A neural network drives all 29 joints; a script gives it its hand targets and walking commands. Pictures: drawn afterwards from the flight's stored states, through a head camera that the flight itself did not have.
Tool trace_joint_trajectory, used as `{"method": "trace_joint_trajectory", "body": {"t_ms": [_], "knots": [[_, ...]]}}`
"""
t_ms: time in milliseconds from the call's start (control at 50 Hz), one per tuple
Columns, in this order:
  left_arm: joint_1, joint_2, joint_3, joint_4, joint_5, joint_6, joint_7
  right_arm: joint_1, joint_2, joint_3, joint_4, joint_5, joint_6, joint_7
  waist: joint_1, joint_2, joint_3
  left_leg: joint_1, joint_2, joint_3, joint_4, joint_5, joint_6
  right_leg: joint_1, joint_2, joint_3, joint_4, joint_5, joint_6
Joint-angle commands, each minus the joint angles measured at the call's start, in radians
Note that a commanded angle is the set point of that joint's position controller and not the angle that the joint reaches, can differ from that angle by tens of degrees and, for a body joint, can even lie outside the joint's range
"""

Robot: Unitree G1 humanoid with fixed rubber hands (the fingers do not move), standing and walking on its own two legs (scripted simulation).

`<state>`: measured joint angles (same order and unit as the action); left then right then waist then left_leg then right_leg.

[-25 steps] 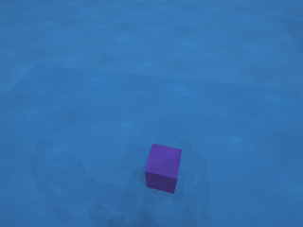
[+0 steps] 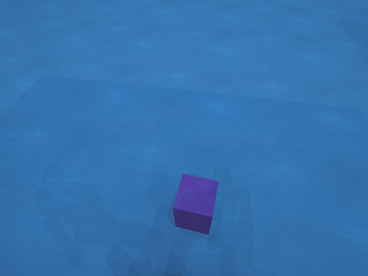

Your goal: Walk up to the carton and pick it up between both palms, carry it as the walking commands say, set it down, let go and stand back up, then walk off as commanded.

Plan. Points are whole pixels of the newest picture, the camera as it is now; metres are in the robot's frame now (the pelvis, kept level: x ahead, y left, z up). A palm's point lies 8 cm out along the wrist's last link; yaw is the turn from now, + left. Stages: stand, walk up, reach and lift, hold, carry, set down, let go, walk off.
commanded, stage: stand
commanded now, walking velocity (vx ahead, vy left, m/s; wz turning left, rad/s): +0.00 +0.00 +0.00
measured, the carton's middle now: (195, 204) +0.53 -0.03 -0.65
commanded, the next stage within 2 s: walk off in 0.98 s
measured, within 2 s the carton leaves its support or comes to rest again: neither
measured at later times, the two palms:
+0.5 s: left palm out of the picture -0.02 +0.19 -0.15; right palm out of the picture -0.02 -0.20 -0.15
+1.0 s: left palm out of the picture -0.02 +0.18 -0.15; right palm out of the picture -0.02 -0.20 -0.15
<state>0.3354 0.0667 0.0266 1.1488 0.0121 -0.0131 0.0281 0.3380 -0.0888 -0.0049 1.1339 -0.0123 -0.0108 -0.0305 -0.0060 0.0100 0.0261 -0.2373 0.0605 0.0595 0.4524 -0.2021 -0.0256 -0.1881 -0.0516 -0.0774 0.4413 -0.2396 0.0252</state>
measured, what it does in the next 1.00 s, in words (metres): stands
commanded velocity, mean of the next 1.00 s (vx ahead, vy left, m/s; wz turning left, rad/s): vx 0.00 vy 0.00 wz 0.00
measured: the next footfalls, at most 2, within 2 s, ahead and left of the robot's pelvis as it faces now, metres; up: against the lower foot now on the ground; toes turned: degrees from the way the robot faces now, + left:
right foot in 1.74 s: -0.07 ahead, -0.12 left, +0.00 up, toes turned -7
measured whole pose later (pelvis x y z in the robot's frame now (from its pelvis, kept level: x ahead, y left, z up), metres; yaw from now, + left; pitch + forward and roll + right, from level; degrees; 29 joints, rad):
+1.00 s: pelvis +0.01 -0.01 +0.00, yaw +0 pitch -1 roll +0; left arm 0.32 0.07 0.03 1.15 0.01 -0.02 0.03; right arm 0.32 -0.09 -0.01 1.15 -0.01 -0.01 -0.03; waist 0.00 0.01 0.04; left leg -0.20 0.07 0.06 0.43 -0.21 -0.04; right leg -0.15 -0.04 -0.08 0.43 -0.25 0.02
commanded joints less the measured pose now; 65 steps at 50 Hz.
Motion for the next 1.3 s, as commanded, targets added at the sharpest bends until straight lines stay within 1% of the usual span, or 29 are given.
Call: {"method": "trace_joint_trajectory", "body": {"t_ms": [0,100,120,160,220,240,300,340,380,540,560,620,640,660,720,820,840,880,900,940,980,1000,1040,1080,1120,1140,1220,1260,1280], "knots": [[0.116,0.074,0.01,-0.003,-0.003,-0.009,0.006,0.099,-0.073,-0.013,-0.005,0.0,-0.011,-0.006,0.003,0.005,0.059,-0.007,0.045,-0.045,-0.092,0.038,0.009,-0.042,-0.054,0.057,-0.113,0.034,-0.011],[0.107,0.068,0.011,-0.004,-0.002,-0.009,0.004,0.09,-0.06,-0.011,-0.003,0.003,-0.011,-0.006,0.003,-0.017,0.069,0.014,0.05,-0.045,-0.088,0.06,0.006,-0.059,-0.048,0.052,-0.112,0.062,-0.011],[0.108,0.065,0.008,-0.001,-0.001,-0.01,0.005,0.092,-0.071,-0.014,-0.005,0.001,-0.011,-0.007,-0.001,0.002,0.072,0.01,0.051,-0.045,-0.088,0.051,0.008,-0.056,-0.051,0.053,-0.114,0.068,-0.01],[0.097,0.069,0.01,-0.006,-0.002,-0.009,0.005,0.094,-0.071,-0.014,-0.002,0.0,-0.009,-0.008,-0.002,0.009,0.069,-0.003,0.047,-0.041,-0.091,0.058,0.008,-0.035,-0.055,0.054,-0.11,0.067,-0.011],[0.093,0.067,0.01,-0.006,-0.002,-0.008,0.007,0.086,-0.072,-0.015,-0.004,0.001,-0.01,-0.008,-0.002,-0.016,0.07,0.022,0.051,-0.046,-0.094,0.061,0.009,-0.055,-0.051,0.051,-0.112,0.068,-0.011],[0.1,0.066,0.009,-0.002,-0.003,-0.009,0.007,0.092,-0.07,-0.015,0.0,0.001,-0.01,-0.008,-0.001,-0.005,0.064,0.01,0.05,-0.047,-0.09,0.057,0.009,-0.038,-0.052,0.051,-0.112,0.07,-0.009],[0.091,0.075,0.012,-0.007,-0.002,-0.01,0.007,0.081,-0.073,-0.016,-0.001,0.003,-0.009,-0.009,0.002,-0.019,0.066,0.02,0.051,-0.045,-0.097,0.059,0.009,-0.043,-0.05,0.054,-0.114,0.067,-0.013],[0.104,0.079,0.016,-0.001,-0.003,-0.01,0.01,0.083,-0.061,-0.013,-0.001,0.001,-0.011,-0.008,0.001,-0.004,0.067,0.019,0.05,-0.048,-0.098,0.056,0.007,-0.041,-0.051,0.05,-0.112,0.069,-0.012],[0.092,0.075,0.014,-0.004,-0.001,-0.009,0.007,0.077,-0.079,-0.018,0.002,0.0,-0.009,-0.009,0.002,-0.016,0.068,0.014,0.051,-0.043,-0.094,0.065,0.007,-0.038,-0.052,0.052,-0.113,0.071,-0.011],[0.085,0.073,0.013,-0.007,0.0,-0.011,0.006,0.074,-0.074,-0.018,0.004,0.001,-0.01,-0.008,0.0,-0.011,0.064,0.031,0.053,-0.041,-0.096,0.083,0.006,-0.035,-0.054,0.053,-0.116,0.083,-0.014],[0.088,0.072,0.013,-0.009,-0.002,-0.012,0.007,0.077,-0.074,-0.017,0.005,-0.001,-0.01,-0.009,0.002,0.004,0.06,0.021,0.052,-0.036,-0.096,0.084,0.004,-0.021,-0.055,0.051,-0.116,0.09,-0.013],[0.084,0.08,0.016,-0.01,-0.003,-0.011,0.008,0.081,-0.057,-0.015,0.011,0.0,-0.008,-0.01,0.002,-0.007,0.071,0.026,0.052,-0.039,-0.097,0.081,0.002,-0.031,-0.052,0.052,-0.116,0.082,-0.015],[0.102,0.083,0.016,-0.003,-0.003,-0.011,0.008,0.076,-0.071,-0.016,0.007,0.002,-0.01,-0.008,0.004,0.003,0.062,0.03,0.054,-0.04,-0.095,0.078,0.005,-0.027,-0.052,0.053,-0.118,0.086,-0.016],[0.091,0.081,0.014,-0.003,-0.002,-0.01,0.008,0.076,-0.073,-0.018,0.008,0.0,-0.009,-0.007,-0.006,-0.007,0.077,0.025,0.051,-0.038,-0.101,0.072,0.002,-0.032,-0.053,0.051,-0.119,0.074,-0.015],[0.095,0.086,0.017,-0.003,-0.004,-0.01,0.007,0.076,-0.069,-0.018,0.011,-0.002,-0.008,-0.009,0.002,-0.016,0.075,0.032,0.056,-0.04,-0.098,0.068,0.004,-0.041,-0.049,0.05,-0.12,0.062,-0.014],[0.092,0.09,0.017,-0.011,-0.001,-0.01,0.007,0.071,-0.071,-0.018,0.01,0.0,-0.008,-0.009,0.004,0.007,0.073,0.019,0.05,-0.038,-0.104,0.067,0.0,-0.019,-0.056,0.055,-0.121,0.071,-0.017],[0.094,0.086,0.017,-0.007,-0.004,-0.011,0.008,0.074,-0.07,-0.017,0.011,0.0,-0.009,-0.007,0.001,-0.015,0.076,0.024,0.055,-0.041,-0.1,0.081,0.001,-0.026,-0.053,0.054,-0.119,0.072,-0.017],[0.089,0.084,0.016,-0.011,-0.001,-0.009,0.008,0.072,-0.075,-0.019,0.011,-0.001,-0.009,-0.008,0.0,-0.001,0.079,0.028,0.054,-0.036,-0.101,0.069,0.001,-0.035,-0.053,0.054,-0.125,0.069,-0.015],[0.086,0.085,0.017,-0.012,-0.003,-0.01,0.008,0.081,-0.069,-0.016,0.015,0.0,-0.009,-0.007,-0.003,-0.017,0.085,0.032,0.055,-0.04,-0.104,0.077,0.0,-0.044,-0.053,0.056,-0.124,0.059,-0.018],[0.09,0.069,0.014,-0.009,-0.003,-0.011,0.005,0.064,-0.074,-0.019,0.01,-0.001,-0.007,-0.009,0.006,-0.008,0.075,0.036,0.054,-0.039,-0.097,0.069,0.001,-0.035,-0.049,0.052,-0.126,0.068,-0.016],[0.1,0.081,0.016,-0.006,-0.001,-0.012,0.006,0.067,-0.057,-0.013,0.01,-0.001,-0.007,-0.008,0.009,-0.021,0.075,0.025,0.054,-0.04,-0.099,0.076,0.002,-0.021,-0.053,0.055,-0.123,0.065,-0.018],[0.094,0.079,0.016,-0.009,-0.003,-0.012,0.008,0.075,-0.068,-0.015,0.01,0.001,-0.008,-0.006,0.0,-0.018,0.07,0.028,0.053,-0.032,-0.098,0.082,-0.003,-0.021,-0.052,0.057,-0.124,0.07,-0.017],[0.092,0.077,0.016,-0.012,-0.003,-0.013,0.006,0.066,-0.07,-0.016,0.01,0.0,-0.009,-0.009,0.006,-0.003,0.076,0.028,0.057,-0.035,-0.099,0.082,-0.001,-0.026,-0.054,0.056,-0.128,0.069,-0.02],[0.09,0.08,0.015,-0.01,-0.001,-0.013,0.007,0.073,-0.077,-0.019,0.012,0.001,-0.008,-0.006,-0.002,-0.013,0.072,0.036,0.051,-0.036,-0.093,0.09,0.001,-0.021,-0.054,0.06,-0.126,0.076,-0.022],[0.098,0.076,0.014,-0.01,-0.001,-0.013,0.006,0.074,-0.064,-0.014,0.011,0.001,-0.007,-0.007,0.003,-0.015,0.072,0.038,0.058,-0.034,-0.096,0.087,-0.003,-0.03,-0.054,0.056,-0.128,0.073,-0.021],[0.097,0.074,0.013,-0.009,-0.002,-0.012,0.006,0.074,-0.073,-0.017,0.014,0.002,-0.007,-0.008,-0.001,-0.002,0.075,0.036,0.056,-0.033,-0.097,0.087,-0.004,-0.028,-0.053,0.058,-0.128,0.073,-0.021],[0.073,0.127,0.033,-0.034,-0.002,-0.014,0.014,0.042,-0.094,-0.026,-0.011,0.002,-0.011,-0.012,0.003,-0.016,0.067,0.009,0.084,-0.023,-0.022,0.198,-0.018,-0.017,-0.093,0.055,-0.061,0.272,-0.013],[0.065,0.132,0.04,-0.049,-0.007,-0.01,0.017,0.019,-0.123,-0.036,-0.034,0.007,-0.007,-0.019,0.006,-0.008,0.039,-0.008,0.09,-0.013,0.027,0.219,-0.018,-0.018,-0.105,0.049,-0.023,0.324,-0.013],[0.057,0.149,0.046,-0.059,-0.005,-0.008,0.018,0.023,-0.112,-0.036,-0.038,0.008,-0.003,-0.021,0.004,-0.028,0.029,-0.017,0.088,-0.007,0.045,0.212,-0.017,-0.025,-0.112,0.05,-0.007,0.339,-0.02]]}}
